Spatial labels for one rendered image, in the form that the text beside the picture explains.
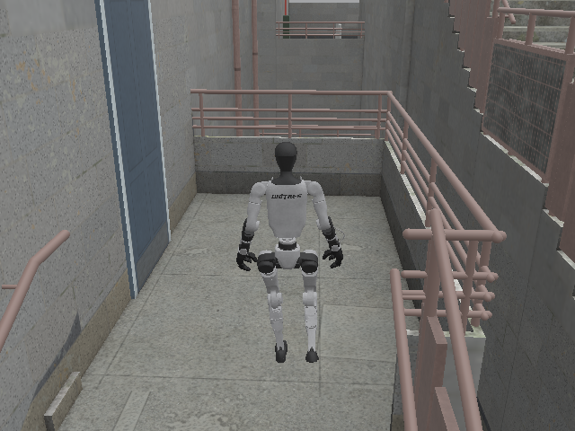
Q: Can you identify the left robot hand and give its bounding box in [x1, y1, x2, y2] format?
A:
[236, 251, 257, 271]

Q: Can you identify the robot shin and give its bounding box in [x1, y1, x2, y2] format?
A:
[305, 292, 317, 352]
[267, 294, 284, 351]

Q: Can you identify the robot right forearm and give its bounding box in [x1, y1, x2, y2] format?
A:
[322, 216, 341, 251]

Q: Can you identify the robot right shin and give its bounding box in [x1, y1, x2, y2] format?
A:
[305, 292, 317, 352]

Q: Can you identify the right robot hand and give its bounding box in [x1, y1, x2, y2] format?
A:
[323, 248, 343, 268]

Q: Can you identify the right robot upper arm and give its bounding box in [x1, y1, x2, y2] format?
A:
[305, 180, 331, 230]

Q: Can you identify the robot left forearm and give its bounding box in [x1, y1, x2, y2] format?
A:
[238, 218, 254, 255]

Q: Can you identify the robot left shin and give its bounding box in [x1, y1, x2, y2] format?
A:
[267, 294, 284, 351]

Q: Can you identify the left robot upper arm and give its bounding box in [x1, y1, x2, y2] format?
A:
[245, 181, 268, 232]

